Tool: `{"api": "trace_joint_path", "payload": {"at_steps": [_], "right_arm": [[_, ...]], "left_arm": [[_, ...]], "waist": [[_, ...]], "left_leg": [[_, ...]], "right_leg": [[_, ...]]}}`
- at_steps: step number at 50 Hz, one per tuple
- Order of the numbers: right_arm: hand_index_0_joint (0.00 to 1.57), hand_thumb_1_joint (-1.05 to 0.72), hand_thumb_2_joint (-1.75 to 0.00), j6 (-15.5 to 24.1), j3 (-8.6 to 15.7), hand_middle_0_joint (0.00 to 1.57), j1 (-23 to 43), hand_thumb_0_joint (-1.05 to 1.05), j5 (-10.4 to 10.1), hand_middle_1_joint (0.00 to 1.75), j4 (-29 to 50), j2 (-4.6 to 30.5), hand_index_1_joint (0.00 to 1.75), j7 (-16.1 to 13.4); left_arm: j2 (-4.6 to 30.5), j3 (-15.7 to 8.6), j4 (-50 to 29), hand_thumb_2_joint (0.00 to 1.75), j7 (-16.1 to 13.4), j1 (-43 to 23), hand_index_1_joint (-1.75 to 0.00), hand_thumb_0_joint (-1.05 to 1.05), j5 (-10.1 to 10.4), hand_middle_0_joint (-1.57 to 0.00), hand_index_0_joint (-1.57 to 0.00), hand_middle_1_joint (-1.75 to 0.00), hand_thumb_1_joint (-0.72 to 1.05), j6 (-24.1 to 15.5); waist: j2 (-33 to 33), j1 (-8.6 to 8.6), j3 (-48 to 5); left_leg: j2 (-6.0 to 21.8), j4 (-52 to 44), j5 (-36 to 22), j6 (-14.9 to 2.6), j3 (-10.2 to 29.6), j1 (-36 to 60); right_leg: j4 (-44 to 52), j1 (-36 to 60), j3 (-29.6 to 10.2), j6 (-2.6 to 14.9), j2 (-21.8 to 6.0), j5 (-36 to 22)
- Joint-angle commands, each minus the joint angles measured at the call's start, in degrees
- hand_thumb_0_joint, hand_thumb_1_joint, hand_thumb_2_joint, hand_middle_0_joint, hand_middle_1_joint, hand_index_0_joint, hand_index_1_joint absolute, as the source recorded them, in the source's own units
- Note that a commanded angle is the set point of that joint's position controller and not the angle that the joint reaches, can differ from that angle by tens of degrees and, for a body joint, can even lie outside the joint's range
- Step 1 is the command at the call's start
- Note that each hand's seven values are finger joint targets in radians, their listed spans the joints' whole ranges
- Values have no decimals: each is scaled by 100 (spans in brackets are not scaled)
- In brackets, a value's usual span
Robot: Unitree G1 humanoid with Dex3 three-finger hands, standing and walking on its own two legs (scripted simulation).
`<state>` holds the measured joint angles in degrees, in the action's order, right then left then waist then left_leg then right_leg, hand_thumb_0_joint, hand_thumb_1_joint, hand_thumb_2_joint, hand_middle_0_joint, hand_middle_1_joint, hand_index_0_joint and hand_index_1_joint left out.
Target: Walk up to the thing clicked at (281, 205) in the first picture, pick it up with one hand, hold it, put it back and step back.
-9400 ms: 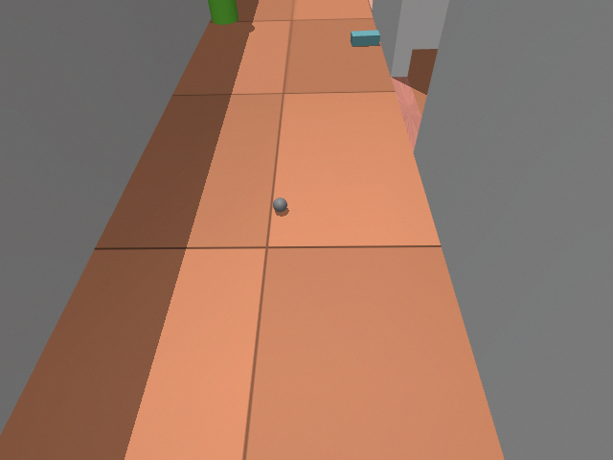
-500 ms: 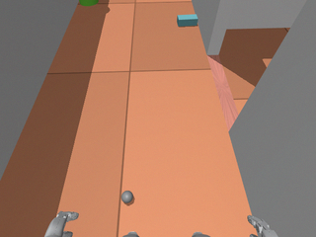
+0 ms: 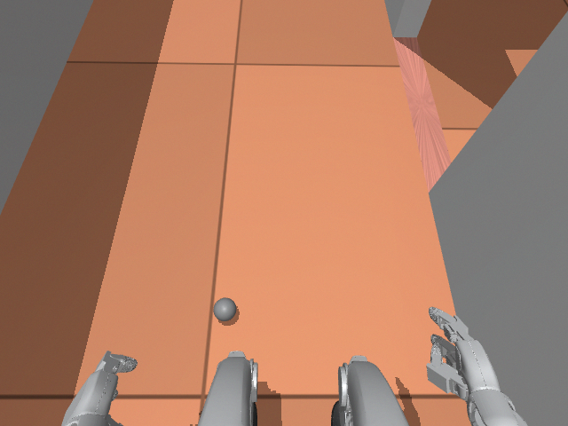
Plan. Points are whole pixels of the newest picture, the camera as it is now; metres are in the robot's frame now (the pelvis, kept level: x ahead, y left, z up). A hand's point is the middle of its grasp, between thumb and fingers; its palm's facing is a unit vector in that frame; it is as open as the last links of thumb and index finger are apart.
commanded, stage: rise first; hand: left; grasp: from above
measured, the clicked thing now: (225, 309) +0.39 +0.20 -0.60
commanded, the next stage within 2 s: approach in 1.88 s
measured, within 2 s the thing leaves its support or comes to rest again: neither
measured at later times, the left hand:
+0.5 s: hand (172, 345) +0.26 +0.27 -0.35, palm faces -0.46 -0.31 -0.83, open 13.9 cm
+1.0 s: hand (186, 327) +0.31 +0.26 -0.43, palm faces -0.47 -0.07 -0.88, open 14.2 cm
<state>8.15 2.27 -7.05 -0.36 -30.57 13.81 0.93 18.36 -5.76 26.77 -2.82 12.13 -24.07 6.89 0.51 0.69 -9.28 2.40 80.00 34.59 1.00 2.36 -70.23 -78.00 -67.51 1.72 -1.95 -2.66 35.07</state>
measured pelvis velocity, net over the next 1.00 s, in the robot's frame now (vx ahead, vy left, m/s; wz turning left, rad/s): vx -0.08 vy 0.00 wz -0.08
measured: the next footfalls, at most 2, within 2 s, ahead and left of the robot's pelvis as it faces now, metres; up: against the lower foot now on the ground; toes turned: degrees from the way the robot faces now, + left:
none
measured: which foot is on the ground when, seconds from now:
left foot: down 0.00-1.00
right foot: down 0.00-1.00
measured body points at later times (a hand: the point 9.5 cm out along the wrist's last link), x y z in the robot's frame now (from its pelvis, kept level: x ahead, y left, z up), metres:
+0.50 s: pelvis -0.07 -0.01 -0.20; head +0.14 +0.00 +0.20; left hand +0.29 +0.28 -0.30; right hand +0.08 -0.28 -0.34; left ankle +0.02 +0.13 -0.60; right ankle +0.01 -0.14 -0.60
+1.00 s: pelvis -0.08 +0.00 -0.26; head +0.13 +0.04 +0.13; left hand +0.34 +0.26 -0.38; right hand +0.01 -0.28 -0.39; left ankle +0.02 +0.13 -0.60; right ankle +0.01 -0.14 -0.60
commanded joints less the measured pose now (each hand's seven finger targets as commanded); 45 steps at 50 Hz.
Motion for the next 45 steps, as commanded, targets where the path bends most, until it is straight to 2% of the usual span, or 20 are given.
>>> {"api": "trace_joint_path", "payload": {"at_steps": [1,8,13,15,17,19,20,22,23,24,25,26,29,30,34,35,37,40,42,45], "right_arm": [[20,-85,-89,358,421,20,-19,0,2,30,481,934,30,-15],[20,-87,-90,384,527,20,12,0,30,30,109,1126,30,94],[20,-86,-89,247,589,20,-73,0,99,30,-143,1178,30,164],[20,-86,-89,201,613,20,-102,0,114,30,-223,1197,30,169],[20,-86,-89,167,637,20,-195,0,137,30,-330,1233,30,177],[20,-87,-89,94,648,20,-260,0,151,30,-401,1235,30,181],[20,-87,-90,52,655,20,-263,0,166,30,-401,1205,30,194],[20,-87,-90,-20,672,20,-311,0,198,30,-439,1232,30,188],[20,-87,-90,-49,662,20,-366,0,211,30,-528,1193,30,197],[20,-88,-90,-65,672,20,-329,0,224,30,-449,1192,30,194],[20,-88,-90,-119,645,20,-517,0,239,30,-699,1217,30,193],[20,-89,-90,-139,642,20,-459,0,240,30,-612,1208,30,205],[20,-89,-90,-244,608,20,-526,0,270,30,-754,1234,30,218],[20,-89,-90,-257,612,20,-487,0,268,30,-645,1240,30,219],[20,-89,-90,-314,557,20,-673,0,332,30,-904,1281,30,237],[20,-89,-90,-304,551,20,-543,0,352,30,-787,1301,30,246],[20,-89,-90,-327,526,20,-671,0,392,30,-960,1325,30,268],[20,-89,-90,-320,513,20,-616,0,446,30,-966,1338,30,306],[20,-89,-90,-322,509,20,-713,0,488,30,-1022,1373,30,339],[20,-90,-90,-352,522,20,-709,0,515,30,-1057,1383,30,374]], "left_arm": [[1006,-186,-426,98,-300,-775,-105,0,-614,-5,-5,-105,-51,-548],[1476,-215,54,100,-749,-1604,-104,0,-1433,-8,-7,-103,-54,-1044],[1756,-288,564,103,-1011,-2708,-103,0,-2004,-7,-6,-102,-53,-1165],[1927,-358,702,101,-1100,-3002,-102,0,-2177,-8,-8,-101,-51,-1183],[1940,-300,907,101,-1121,-3407,-103,0,-2340,-8,-7,-102,-51,-1207],[2160,-425,1299,101,-1143,-3581,-103,0,-2475,-8,-7,-103,-51,-1247],[2150,-310,1364,102,-1139,-3876,-104,0,-2541,-7,-7,-104,-52,-1274],[2416,-419,1431,102,-1155,-4226,-104,0,-2655,-7,-7,-103,-53,-1362],[2217,-246,1753,104,-1138,-4220,-105,0,-2722,-6,-6,-105,-54,-1381],[2401,-270,1459,103,-1156,-4743,-106,0,-2749,-6,-6,-106,-54,-1485],[2495,-380,2137,104,-1177,-4393,-105,0,-2873,-6,-6,-105,-55,-1464],[2496,-305,1816,103,-1198,-4721,-105,0,-2921,-6,-6,-105,-55,-1530],[2592,-268,2234,105,-1312,-5014,-103,0,-3179,-6,-5,-103,-57,-1668],[2624,-196,1899,106,-1363,-5436,-103,0,-3250,-6,-5,-102,-58,-1746],[2599,-128,2675,107,-1565,-5472,-101,0,-3557,-6,-4,-99,-59,-1822],[2733,-166,2408,107,-1630,-5758,-100,0,-3608,-6,-4,-98,-59,-1883],[2685,-137,2940,107,-1725,-5607,-99,0,-3793,-6,-4,-97,-59,-1852],[2658,-86,3008,107,-1863,-5855,-98,0,-3967,-6,-5,-96,-59,-1882],[2601,-44,3136,106,-1933,-5985,-98,0,-4096,-6,-5,-97,-58,-1866],[2784,-126,3240,104,-2053,-6128,-98,0,-4269,-6,-5,-97,-57,-1852]], "waist": [[352,198,-1885],[606,9,-2923],[445,35,-3302],[388,-39,-3543],[326,27,-3649],[140,-25,-3611],[31,59,-3508],[31,14,-3639],[16,86,-3489],[29,139,-3581],[-43,125,-3287],[58,128,-3372],[223,221,-3121],[366,225,-3273],[394,352,-3023],[532,326,-3094],[539,349,-3039],[883,325,-3080],[972,410,-3172],[1097,368,-3319]], "left_leg": [[-171,-202,-1400,-115,-46,740],[-167,896,-1875,-99,-1,120],[-203,1613,-1439,-144,-97,-745],[-215,1864,-1331,-156,-140,-955],[-218,2086,-1273,-170,-130,-1154],[-242,2266,-964,-200,-177,-1562],[-252,2315,-672,-216,-189,-1830],[-254,2492,-422,-243,-239,-1946],[-257,2571,-325,-242,-261,-2127],[-273,2682,-241,-256,-286,-2302],[-278,2701,-73,-269,-262,-2428],[-281,2749,-28,-269,-250,-2435],[-276,2777,387,-253,-127,-2534],[-298,2817,373,-246,-154,-2523],[-303,3012,399,-242,-110,-2639],[-304,3034,367,-235,-85,-2596],[-296,3130,264,-233,-84,-2614],[-284,3123,191,-183,-29,-2462],[-268,3214,-17,-172,-9,-2405],[-258,3313,-175,-161,-24,-2312]], "right_leg": [[-15,-206,42,305,249,-1311],[-1211,-1336,83,350,270,-1593],[-1684,-1729,85,332,284,-1354],[-1861,-1820,86,332,291,-1255],[-2057,-2009,121,331,300,-1191],[-2129,-2005,122,319,312,-953],[-2116,-2088,127,317,325,-665],[-2153,-2168,87,315,345,-340],[-2215,-2252,95,312,347,-250],[-2225,-2224,44,305,357,-104],[-2292,-2437,95,312,360,78],[-2359,-2534,112,325,361,127],[-2619,-3055,222,363,370,490],[-2644,-3115,233,375,377,464],[-2885,-3561,341,393,383,391],[-2972,-3610,353,403,362,339],[-3081,-3730,412,403,375,212],[-3320,-3955,482,430,355,77],[-3451,-4028,537,416,343,-148],[-3545,-4080,534,430,346,-285]]}}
